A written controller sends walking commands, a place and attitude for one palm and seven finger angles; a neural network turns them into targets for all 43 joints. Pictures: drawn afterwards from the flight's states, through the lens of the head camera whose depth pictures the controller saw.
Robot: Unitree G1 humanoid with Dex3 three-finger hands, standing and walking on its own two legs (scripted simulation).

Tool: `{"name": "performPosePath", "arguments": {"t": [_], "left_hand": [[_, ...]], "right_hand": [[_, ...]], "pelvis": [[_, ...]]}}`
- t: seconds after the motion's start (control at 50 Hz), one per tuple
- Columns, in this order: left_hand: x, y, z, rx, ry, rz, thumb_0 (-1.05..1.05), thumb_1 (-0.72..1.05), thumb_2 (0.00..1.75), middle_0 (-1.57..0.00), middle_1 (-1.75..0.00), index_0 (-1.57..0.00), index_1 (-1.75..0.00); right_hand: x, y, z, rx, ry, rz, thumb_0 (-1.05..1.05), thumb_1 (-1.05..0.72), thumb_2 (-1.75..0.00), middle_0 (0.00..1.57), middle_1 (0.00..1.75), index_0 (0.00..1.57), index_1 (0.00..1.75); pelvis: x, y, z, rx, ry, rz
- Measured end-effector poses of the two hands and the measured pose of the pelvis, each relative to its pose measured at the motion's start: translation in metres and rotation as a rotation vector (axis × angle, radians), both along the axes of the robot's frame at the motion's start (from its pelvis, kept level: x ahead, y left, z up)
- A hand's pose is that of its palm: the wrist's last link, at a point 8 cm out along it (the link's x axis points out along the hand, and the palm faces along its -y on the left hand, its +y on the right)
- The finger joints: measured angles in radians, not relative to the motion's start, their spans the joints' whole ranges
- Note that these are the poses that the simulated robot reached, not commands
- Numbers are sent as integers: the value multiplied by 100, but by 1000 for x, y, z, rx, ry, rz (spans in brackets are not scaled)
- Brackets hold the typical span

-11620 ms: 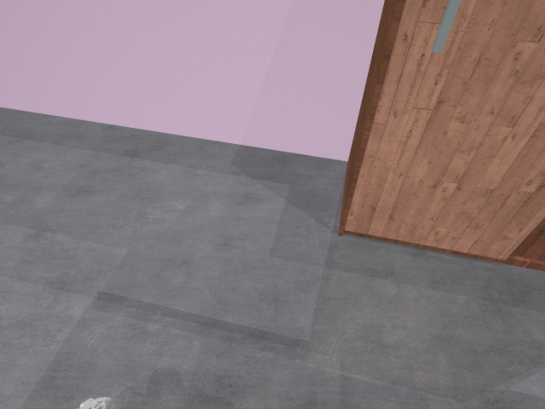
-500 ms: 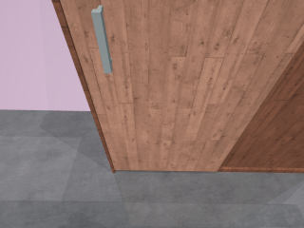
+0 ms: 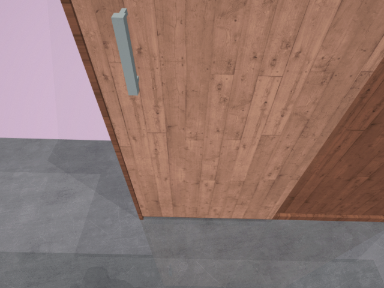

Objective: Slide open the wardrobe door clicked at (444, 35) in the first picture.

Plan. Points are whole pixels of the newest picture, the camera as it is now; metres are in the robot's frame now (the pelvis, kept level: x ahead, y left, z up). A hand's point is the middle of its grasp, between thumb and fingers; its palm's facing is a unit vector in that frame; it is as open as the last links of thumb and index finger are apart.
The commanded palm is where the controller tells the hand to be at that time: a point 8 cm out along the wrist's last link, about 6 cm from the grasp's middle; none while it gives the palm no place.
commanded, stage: shuffle to correct the standing spot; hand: left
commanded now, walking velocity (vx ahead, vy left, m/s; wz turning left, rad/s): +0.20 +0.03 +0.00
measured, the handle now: (129, 54) +0.54 +0.18 +0.21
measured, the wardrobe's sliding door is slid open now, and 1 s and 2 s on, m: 0.00 0.00 0.00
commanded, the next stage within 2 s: come to a stop and stand still in 0.26 s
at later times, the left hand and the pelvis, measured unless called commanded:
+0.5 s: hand out of the picture +0.08 +0.17 -0.19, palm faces +0.02 -0.98 -0.18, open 7.3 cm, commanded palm none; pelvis +0.08 +0.00 -0.02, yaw -1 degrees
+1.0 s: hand out of the picture +0.08 +0.18 -0.18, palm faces +0.06 -0.97 -0.22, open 7.2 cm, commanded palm none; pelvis +0.07 +0.01 -0.01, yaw +1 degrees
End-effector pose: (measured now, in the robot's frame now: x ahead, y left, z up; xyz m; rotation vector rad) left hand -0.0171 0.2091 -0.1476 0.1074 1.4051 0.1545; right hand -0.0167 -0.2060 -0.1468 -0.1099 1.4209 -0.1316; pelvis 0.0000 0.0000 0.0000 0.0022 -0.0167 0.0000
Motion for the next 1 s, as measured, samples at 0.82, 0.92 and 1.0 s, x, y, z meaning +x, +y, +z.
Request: {"name": "performPosePath", "arguments": {"t": [0.82,0.92,1.0], "left_hand": [[126,38,-13,49,-52,22,1,94,90,-20,-30,-20,-30],[113,34,-5,65,-61,22,1,94,90,-20,-30,-20,-30],[94,22,1,58,-34,6,1,94,90,-20,-30,-20,-30]], "right_hand": [[122,3,-7,-64,-56,5,2,-94,-90,20,30,20,30],[140,-6,-8,-52,-106,43,1,-94,-90,20,30,20,30],[149,-10,-6,-29,-152,30,1,-93,-90,20,30,20,30]], "pelvis": [[87,19,-13,17,2,7],[79,13,-12,30,22,13],[74,8,-8,18,13,14]]}}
